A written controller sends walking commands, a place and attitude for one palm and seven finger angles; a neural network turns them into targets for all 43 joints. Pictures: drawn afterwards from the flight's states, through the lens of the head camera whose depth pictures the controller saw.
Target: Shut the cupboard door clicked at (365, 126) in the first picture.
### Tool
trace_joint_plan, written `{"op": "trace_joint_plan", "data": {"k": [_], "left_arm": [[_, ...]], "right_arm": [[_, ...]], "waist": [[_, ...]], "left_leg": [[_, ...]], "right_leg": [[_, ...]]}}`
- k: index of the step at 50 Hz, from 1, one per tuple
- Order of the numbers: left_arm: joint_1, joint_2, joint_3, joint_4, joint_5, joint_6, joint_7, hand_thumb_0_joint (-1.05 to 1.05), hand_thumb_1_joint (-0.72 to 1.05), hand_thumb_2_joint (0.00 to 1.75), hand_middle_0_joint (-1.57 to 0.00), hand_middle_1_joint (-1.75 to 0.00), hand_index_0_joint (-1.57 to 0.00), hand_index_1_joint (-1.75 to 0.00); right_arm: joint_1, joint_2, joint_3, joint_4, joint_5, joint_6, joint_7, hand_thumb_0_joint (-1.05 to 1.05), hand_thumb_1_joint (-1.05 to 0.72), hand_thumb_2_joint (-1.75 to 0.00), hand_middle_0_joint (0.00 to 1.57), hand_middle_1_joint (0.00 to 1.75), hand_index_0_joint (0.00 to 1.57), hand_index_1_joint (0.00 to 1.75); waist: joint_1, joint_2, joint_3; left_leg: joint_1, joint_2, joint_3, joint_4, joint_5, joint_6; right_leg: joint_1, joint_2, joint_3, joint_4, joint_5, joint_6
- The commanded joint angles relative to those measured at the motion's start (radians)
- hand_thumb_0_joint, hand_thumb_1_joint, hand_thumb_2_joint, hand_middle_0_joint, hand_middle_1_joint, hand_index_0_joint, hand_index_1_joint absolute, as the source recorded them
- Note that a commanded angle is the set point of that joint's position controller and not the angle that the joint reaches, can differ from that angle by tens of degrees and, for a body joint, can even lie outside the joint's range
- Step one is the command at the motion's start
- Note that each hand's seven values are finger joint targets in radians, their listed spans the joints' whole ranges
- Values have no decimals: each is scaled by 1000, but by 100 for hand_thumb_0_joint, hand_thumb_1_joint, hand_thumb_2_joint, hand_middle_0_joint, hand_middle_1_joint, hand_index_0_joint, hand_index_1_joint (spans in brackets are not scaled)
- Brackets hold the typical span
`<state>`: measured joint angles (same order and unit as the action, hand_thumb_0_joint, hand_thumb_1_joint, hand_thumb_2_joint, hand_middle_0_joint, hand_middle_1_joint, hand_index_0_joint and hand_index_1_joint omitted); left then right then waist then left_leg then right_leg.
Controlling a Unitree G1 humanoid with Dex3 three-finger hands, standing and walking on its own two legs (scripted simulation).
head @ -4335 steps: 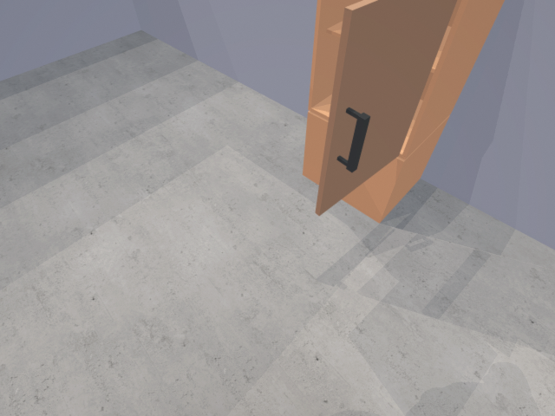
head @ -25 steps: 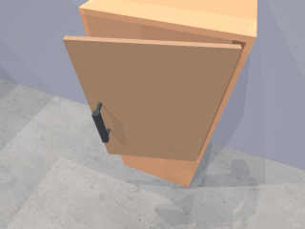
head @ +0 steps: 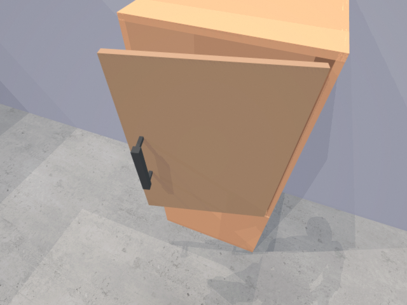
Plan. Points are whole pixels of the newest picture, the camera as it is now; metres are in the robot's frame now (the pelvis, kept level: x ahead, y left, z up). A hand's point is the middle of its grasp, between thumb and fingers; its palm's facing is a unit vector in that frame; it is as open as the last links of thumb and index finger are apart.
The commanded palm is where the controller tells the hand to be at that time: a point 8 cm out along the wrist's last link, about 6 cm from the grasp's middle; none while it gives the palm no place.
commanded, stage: look again from close up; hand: left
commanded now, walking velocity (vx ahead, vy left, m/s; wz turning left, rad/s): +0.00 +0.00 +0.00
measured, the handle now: (143, 164) +0.46 +0.20 -0.06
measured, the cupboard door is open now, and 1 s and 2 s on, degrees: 15 15 15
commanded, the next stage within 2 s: raise the hand and make a fist in 0.04 s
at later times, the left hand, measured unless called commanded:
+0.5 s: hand (123, 304) +0.14 +0.17 -0.06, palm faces -0.08 -1.00 +0.03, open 6.5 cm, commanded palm +0.09 +0.24 -0.07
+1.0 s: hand out of the picture +0.13 +0.21 -0.07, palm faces +0.02 -1.00 -0.02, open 4.1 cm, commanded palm +0.10 +0.25 -0.06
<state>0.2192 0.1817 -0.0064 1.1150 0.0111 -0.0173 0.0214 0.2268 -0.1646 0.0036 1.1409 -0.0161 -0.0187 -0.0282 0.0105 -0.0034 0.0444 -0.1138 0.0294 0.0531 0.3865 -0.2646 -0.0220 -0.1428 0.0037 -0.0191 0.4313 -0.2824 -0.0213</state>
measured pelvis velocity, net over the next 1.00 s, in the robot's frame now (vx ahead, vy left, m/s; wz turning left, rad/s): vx -0.08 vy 0.02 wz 0.03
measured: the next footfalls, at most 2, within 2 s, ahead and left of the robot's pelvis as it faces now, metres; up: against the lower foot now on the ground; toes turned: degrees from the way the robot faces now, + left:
none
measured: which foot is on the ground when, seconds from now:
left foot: down 0.00-1.00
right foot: down 0.00-1.00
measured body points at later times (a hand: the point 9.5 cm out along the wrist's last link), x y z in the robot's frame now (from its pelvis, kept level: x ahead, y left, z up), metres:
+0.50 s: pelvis -0.07 +0.01 -0.08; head -0.02 +0.02 +0.37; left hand +0.13 +0.22 -0.06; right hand +0.15 -0.24 -0.12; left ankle -0.04 +0.13 -0.74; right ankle -0.03 -0.10 -0.74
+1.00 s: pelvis -0.08 +0.02 -0.11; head -0.02 +0.03 +0.33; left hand +0.12 +0.26 -0.07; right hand +0.08 -0.20 -0.20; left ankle -0.04 +0.13 -0.74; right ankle -0.03 -0.10 -0.74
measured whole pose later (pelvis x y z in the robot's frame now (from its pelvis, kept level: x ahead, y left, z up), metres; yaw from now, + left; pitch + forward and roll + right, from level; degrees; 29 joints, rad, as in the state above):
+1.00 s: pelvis -0.08 +0.02 -0.11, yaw +2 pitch +15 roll -2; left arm 0.42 0.22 0.12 -0.06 -0.26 -0.31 -0.22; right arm 0.31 -0.20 0.01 0.51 0.03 -0.19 -0.06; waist -0.01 0.03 -0.15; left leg -1.00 0.02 0.00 1.25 -0.52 0.02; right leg -0.97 -0.02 -0.05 1.22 -0.51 0.00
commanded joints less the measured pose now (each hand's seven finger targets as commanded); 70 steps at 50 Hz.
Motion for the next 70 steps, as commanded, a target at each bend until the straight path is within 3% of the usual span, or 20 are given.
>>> {"op": "trace_joint_plan", "data": {"k": [1, 6, 7, 8, 9, 10, 11, 14, 17, 19, 22, 29, 36, 42, 46, 51, 55, 60, 63, 70], "left_arm": [[48, 123, 26, -31, 0, -14, 12, 0, 90, 90, -20, -30, -20, -30], [50, 116, 26, -26, 1, -14, 12, 0, 90, 90, -20, -30, -20, -30], [182, 113, 26, 12, 9, -33, 57, 0, 90, 90, -20, -30, -20, -30], [-688, 733, 454, -1555, -149, -334, 35, 0, 90, 90, -20, -30, -20, -30], [-21, 194, 54, -1202, -147, -236, 33, 0, 90, 90, -22, -32, -22, -32], [-29, 180, 102, -1202, -187, -190, 73, 0, 90, 90, -24, -34, -24, -34], [193, -87, -27, -983, -192, -87, 46, 0, 90, 90, -25, -36, -25, -36], [70, 32, 98, -937, -186, -215, -8, 0, 90, 90, -31, -42, -31, -42], [355, -48, 125, -726, -238, -413, -168, 0, 90, 90, -36, -48, -36, -48], [385, -31, 132, -760, -272, -563, -302, 0, 90, 90, -40, -52, -40, -52], [294, 101, 207, -820, -273, -699, -460, 0, 90, 90, -46, -58, -46, -58], [-98, 179, 190, -1463, -322, -701, -339, 0, 90, 90, -58, -72, -58, -72], [27, 106, 31, -1341, -270, -499, -352, 0, 90, 90, -71, -86, -71, -86], [180, 192, 214, -1287, -294, -231, -343, 0, 90, 90, -82, -98, -82, -98], [139, 199, 286, -1463, -317, -345, -228, 0, 90, 90, -90, -106, -90, -106], [146, 112, 128, -1406, -269, -510, -240, 0, 90, 90, -99, -116, -99, -116], [172, 110, 72, -1321, -262, -462, -329, 0, 90, 90, -106, -124, -106, -124], [181, 258, 264, -1457, -293, -410, -315, 0, 90, 90, -115, -134, -115, -134], [204, 200, 269, -1521, -331, -440, -276, 0, 90, 90, -121, -140, -121, -140], [181, 113, 121, -1300, -280, -393, -339, 0, 90, 90, -130, -150, -130, -150]], "right_arm": [[52, -111, -18, -25, 2, -16, -11, 0, -90, -90, 20, 30, 20, 30], [56, -107, -17, -22, 2, -17, -11, 0, -90, -90, 20, 30, 20, 30], [-38, -125, -27, -96, 17, -20, -2, 0, -90, -90, 20, 30, 20, 30], [99, -314, -58, -360, 11, -213, -128, 0, -90, -90, 20, 30, 20, 30], [-11, -186, 3, -363, 63, -271, -130, 0, -90, -90, 20, 30, 20, 30], [-46, -197, 7, -345, 52, -297, -113, 0, -90, -90, 20, 30, 20, 30], [-27, -151, -12, -342, 62, -312, -69, 0, -90, -90, 20, 30, 20, 30], [-13, -208, -70, -437, 34, -338, -47, 0, -90, -90, 20, 30, 20, 30], [-46, -182, -88, -524, 24, -343, -9, 0, -90, -90, 20, 30, 20, 30], [-64, -190, -98, -584, 19, -340, 18, 0, -90, -90, 20, 30, 20, 30], [-90, -204, -111, -669, 27, -330, 44, 0, -90, -90, 20, 30, 20, 30], [-111, -202, -78, -804, 32, -303, 2, 0, -90, -90, 20, 30, 20, 30], [-44, -225, -51, -775, 52, -286, -47, 0, -90, -90, 20, 30, 20, 30], [-80, -199, -53, -851, 74, -226, -54, 0, -90, -90, 20, 30, 20, 30], [-75, -166, -48, -842, 50, -240, -53, 0, -90, -90, 20, 30, 20, 30], [-35, -187, -49, -786, 26, -263, -28, 0, -90, -90, 20, 30, 20, 30], [-14, -219, -57, -795, 44, -266, -29, 0, -90, -90, 20, 30, 20, 30], [-18, -216, -69, -825, 47, -246, -42, 0, -90, -90, 20, 30, 20, 30], [-21, -188, -63, -828, 39, -232, -37, 0, -90, -90, 20, 30, 20, 30], [3, -213, -55, -817, 42, -200, -28, 0, -90, -90, 20, 30, 20, 30]], "waist": [[-1, -6, -10], [0, -5, -7], [34, -30, -26], [-111, -24, -414], [-54, 395, -468], [2, 332, -427], [-37, 193, -275], [-67, -119, -9], [24, -370, -14], [49, -359, -128], [63, -76, -295], [7, 195, -451], [-86, -1, -329], [38, -59, -401], [60, 0, -452], [-20, 52, -363], [-47, 50, -317], [24, 77, -485], [34, 99, -510], [-57, 13, -315]], "left_leg": [[-3, 85, -59, -45, 230, 39], [-5, 87, -62, -50, 242, 40], [-80, 85, 0, 227, 263, 10], [295, 52, 16, 242, 384, 55], [214, -26, -7, 181, 547, 57], [180, 11, -37, 146, 629, 27], [61, 28, -52, 106, 580, 34], [-268, -26, -74, 238, 207, 32], [-520, -52, -66, 369, 29, 12], [-616, -69, -48, 468, -10, 2], [-687, -75, -25, 613, 6, 6], [-706, -40, -83, 674, -287, 47], [-833, -28, -125, 714, -386, 56], [-830, -44, -96, 648, -287, 45], [-759, -33, -104, 646, -146, 38], [-753, -25, -121, 672, -148, 34], [-782, -27, -141, 646, -262, 40], [-704, -31, -124, 644, -113, 38], [-648, -32, -119, 653, 7, 26], [-757, -25, -117, 681, -110, 38]], "right_leg": [[-13, -112, 88, -65, 306, -23], [-11, -110, 81, -62, 297, -21], [-4, -191, 157, -49, 808, 35], [-1, -103, 77, 107, 644, 24], [-30, -17, 0, 255, 448, 8], [-91, -17, -53, 158, 268, 3], [-160, -22, -68, 124, 215, 16], [-356, -22, -81, 169, 197, 25], [-469, -25, -54, 288, 22, 19], [-471, -37, -10, 386, 49, 16], [-524, -45, 41, 546, 65, -15], [-741, -11, 69, 607, -334, -20], [-805, 8, 37, 566, -417, 3], [-637, -12, 31, 527, -412, 5], [-623, 5, -14, 592, -238, -10], [-771, 12, -49, 652, -194, -13], [-792, 10, -38, 620, -257, -12], [-680, 19, -42, 640, -147, -17], [-652, 22, -58, 663, -38, -17], [-741, 27, -51, 613, -120, -8]]}}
